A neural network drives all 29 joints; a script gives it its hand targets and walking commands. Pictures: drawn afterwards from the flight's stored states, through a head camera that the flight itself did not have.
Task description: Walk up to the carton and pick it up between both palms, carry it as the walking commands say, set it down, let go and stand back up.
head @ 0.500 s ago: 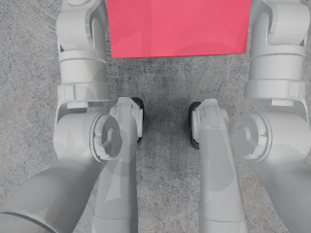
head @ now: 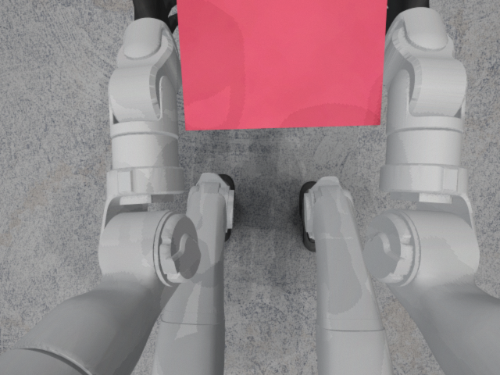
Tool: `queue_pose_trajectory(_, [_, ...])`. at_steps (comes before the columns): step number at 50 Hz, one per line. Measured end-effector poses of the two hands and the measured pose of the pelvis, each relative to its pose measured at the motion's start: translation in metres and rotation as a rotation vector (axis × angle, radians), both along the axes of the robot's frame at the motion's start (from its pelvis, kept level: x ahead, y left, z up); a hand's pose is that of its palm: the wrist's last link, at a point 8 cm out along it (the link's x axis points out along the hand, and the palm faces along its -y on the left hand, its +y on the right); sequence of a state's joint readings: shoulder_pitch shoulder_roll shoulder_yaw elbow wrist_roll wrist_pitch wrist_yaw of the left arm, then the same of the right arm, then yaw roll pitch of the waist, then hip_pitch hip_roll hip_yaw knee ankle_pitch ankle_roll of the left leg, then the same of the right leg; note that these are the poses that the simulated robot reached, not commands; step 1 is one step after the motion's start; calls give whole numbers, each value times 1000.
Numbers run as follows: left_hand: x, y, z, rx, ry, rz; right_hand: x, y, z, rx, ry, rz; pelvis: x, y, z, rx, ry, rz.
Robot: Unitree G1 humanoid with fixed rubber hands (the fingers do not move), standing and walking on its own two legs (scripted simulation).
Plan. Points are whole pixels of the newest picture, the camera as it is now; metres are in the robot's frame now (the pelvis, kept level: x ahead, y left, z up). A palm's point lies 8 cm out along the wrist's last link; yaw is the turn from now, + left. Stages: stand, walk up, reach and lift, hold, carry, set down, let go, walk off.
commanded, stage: reach and lift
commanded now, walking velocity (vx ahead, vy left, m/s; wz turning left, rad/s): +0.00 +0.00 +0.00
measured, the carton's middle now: (275, 17) +0.54 +0.01 -0.14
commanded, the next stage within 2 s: none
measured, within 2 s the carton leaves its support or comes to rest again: neither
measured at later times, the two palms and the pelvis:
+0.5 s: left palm (122, 25) +0.48 +0.15 +0.00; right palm (430, 13) +0.49 -0.13 -0.01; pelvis +0.01 +0.00 +0.06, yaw +0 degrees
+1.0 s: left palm (63, 18) +0.45 +0.15 +0.09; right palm out of the picture +0.46 -0.14 +0.09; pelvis +0.06 +0.00 +0.12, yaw +0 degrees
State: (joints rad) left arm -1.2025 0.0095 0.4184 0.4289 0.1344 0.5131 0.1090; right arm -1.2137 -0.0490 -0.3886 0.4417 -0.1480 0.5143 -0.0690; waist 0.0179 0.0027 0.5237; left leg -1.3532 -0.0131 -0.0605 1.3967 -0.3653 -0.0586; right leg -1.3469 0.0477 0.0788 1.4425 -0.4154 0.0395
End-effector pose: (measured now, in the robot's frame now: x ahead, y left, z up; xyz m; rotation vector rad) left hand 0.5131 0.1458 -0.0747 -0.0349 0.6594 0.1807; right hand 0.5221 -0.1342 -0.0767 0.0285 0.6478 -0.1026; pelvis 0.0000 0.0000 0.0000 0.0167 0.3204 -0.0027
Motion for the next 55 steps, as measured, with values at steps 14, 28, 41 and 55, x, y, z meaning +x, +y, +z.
queue_pose_trajectory(14, [-16,5,42,-2,4,2,-16,5,42,-6,5,6,4,1,33,-9,-63,3])
queue_pose_trajectory(28, [-32,5,83,-13,4,0,-36,4,81,-4,6,-2,10,4,65,-14,-127,3])
queue_pose_trajectory(41, [-44,1,129,-7,-3,-4,-46,0,128,-11,0,13,24,2,96,-7,-170,-5])
queue_pose_trajectory(55, [-67,2,201,-21,74,-9,-69,0,199,3,77,10,78,0,131,-7,-60,2])
